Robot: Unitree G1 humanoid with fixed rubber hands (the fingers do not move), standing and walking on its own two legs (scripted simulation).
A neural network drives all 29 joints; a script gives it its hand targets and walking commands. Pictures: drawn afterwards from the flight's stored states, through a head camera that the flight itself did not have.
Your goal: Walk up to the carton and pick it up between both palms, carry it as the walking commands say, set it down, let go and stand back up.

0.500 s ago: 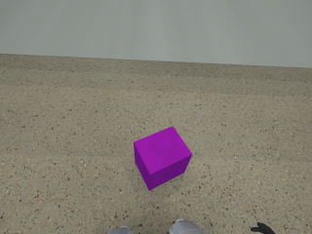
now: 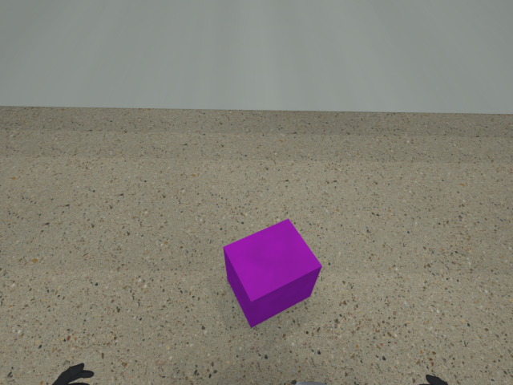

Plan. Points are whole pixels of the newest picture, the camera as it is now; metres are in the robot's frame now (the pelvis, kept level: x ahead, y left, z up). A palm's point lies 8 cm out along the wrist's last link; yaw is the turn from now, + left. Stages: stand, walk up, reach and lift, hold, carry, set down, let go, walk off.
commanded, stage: walk up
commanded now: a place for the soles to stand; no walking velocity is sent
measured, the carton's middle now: (269, 273) +0.58 -0.07 -0.62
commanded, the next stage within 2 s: none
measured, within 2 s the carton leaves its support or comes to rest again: neither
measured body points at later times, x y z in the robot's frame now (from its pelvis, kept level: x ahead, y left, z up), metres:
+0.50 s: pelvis +0.00 +0.01 +0.00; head +0.01 +0.01 +0.45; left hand +0.10 +0.32 -0.09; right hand +0.09 -0.30 -0.10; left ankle +0.04 +0.10 -0.72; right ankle +0.05 -0.12 -0.72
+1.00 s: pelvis +0.03 -0.10 -0.01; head +0.05 -0.06 +0.44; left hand +0.10 +0.24 -0.12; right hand +0.09 -0.44 -0.08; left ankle +0.04 +0.10 -0.72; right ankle +0.10 -0.22 -0.69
